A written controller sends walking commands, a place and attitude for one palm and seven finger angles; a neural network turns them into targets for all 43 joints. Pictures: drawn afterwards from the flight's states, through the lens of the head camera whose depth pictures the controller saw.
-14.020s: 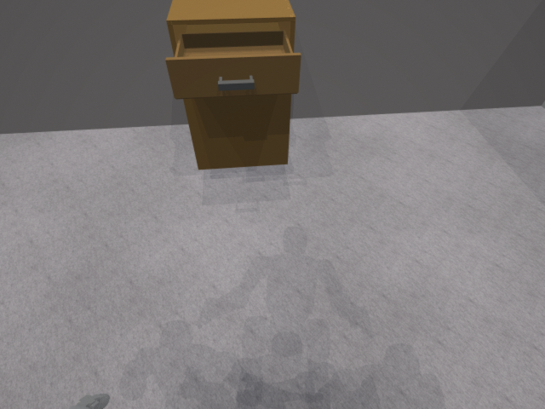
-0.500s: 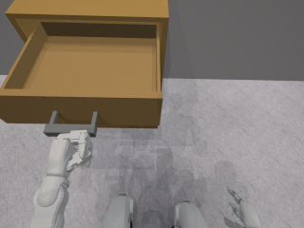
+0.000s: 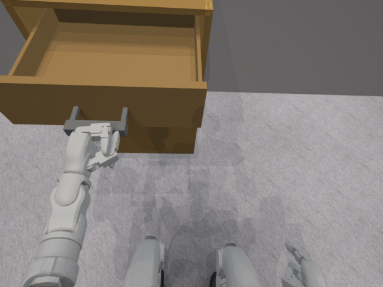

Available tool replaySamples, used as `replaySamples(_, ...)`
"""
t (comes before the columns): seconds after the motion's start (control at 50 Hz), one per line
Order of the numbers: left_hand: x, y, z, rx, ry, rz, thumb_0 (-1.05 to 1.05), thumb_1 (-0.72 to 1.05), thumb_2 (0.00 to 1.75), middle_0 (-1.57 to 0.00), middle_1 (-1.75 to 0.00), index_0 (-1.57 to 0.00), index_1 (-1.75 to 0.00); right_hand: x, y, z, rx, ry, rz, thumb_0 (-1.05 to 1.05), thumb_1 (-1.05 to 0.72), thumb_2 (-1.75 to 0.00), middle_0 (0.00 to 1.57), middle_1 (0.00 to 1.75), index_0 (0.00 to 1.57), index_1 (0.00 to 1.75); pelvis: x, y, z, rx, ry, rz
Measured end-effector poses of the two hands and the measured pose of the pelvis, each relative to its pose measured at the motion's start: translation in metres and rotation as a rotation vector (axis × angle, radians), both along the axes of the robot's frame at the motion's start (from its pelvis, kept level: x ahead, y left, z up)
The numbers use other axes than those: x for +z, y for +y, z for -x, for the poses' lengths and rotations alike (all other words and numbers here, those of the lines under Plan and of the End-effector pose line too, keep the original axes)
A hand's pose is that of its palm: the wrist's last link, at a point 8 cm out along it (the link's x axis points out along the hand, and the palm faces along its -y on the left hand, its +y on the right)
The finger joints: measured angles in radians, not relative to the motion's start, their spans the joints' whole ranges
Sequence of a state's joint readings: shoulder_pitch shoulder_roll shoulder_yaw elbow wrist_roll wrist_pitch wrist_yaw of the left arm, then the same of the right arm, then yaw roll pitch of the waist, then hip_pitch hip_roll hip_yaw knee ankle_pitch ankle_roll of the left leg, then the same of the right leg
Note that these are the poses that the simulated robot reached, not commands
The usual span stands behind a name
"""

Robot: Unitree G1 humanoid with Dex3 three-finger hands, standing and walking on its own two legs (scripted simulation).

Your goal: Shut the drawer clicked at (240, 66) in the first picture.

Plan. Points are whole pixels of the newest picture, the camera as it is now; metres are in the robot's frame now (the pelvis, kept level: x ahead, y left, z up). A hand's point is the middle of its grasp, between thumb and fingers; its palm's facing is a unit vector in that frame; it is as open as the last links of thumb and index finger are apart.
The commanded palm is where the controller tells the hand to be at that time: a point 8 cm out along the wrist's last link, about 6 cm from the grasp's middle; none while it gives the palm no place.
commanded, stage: push the drawer shut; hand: left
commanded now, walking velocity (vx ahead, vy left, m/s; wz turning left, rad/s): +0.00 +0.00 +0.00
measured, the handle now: (98, 119) +0.45 +0.21 +0.04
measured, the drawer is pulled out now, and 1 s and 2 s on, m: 0.24 0.11 0.00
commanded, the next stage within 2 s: none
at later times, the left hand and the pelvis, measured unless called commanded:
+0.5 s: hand (120, 119) +0.45 +0.17 +0.04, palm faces +0.00 -1.00 -0.05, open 2.7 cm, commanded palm +0.44 +0.22 +0.04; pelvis +0.01 +0.01 +0.00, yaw -1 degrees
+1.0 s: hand (121, 100) +0.51 +0.18 +0.04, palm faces +0.00 -1.00 -0.04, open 2.8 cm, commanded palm +0.50 +0.22 +0.04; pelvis +0.01 +0.00 -0.01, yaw -2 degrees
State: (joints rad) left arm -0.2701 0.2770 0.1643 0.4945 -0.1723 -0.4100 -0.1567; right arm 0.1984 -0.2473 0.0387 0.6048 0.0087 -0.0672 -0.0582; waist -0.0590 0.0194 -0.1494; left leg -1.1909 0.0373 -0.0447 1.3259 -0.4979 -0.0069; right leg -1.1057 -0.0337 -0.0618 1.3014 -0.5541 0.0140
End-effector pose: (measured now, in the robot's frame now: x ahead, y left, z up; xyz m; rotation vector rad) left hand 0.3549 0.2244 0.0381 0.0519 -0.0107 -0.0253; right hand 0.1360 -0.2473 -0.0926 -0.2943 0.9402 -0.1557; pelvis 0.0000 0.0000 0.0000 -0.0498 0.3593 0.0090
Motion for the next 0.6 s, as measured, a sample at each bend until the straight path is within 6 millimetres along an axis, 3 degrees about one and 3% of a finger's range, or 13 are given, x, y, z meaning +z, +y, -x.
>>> replaySamples(0.32,0.0,0.001,-0.054,0.013,0.01,0.008,-0.07,0.67,0.87,-1.4,-1.6,-1.4,-1.6,-0.005,0.002,0.043,-0.06,0.15,0.004,0.01,-0.9,-0.9,0.2,0.3,0.21,0.3,0.003,0.011,-0.004,-0.014,0.033,0.002)
replaySamples(0.6,0.001,-0.001,-0.087,0.031,0.009,0.005,-0.07,0.69,0.87,-1.4,-1.6,-1.4,-1.6,-0.011,-0.004,0.059,-0.092,0.236,-0.003,0.01,-0.9,-0.9,0.2,0.3,0.21,0.3,0.002,0.007,-0.01,-0.022,0.059,0.0)
